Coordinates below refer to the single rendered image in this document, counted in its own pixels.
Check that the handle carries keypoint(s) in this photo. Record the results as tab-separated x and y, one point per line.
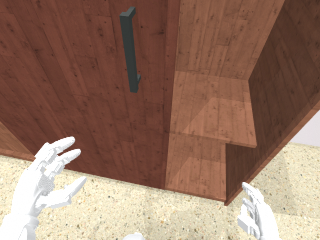
129	48

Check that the robot right hand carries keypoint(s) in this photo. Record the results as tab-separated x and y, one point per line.
261	221

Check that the wardrobe door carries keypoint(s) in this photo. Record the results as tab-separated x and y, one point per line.
9	142
63	73

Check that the robot left forearm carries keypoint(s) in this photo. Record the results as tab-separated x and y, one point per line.
17	226

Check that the robot left hand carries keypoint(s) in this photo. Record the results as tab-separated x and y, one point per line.
27	198

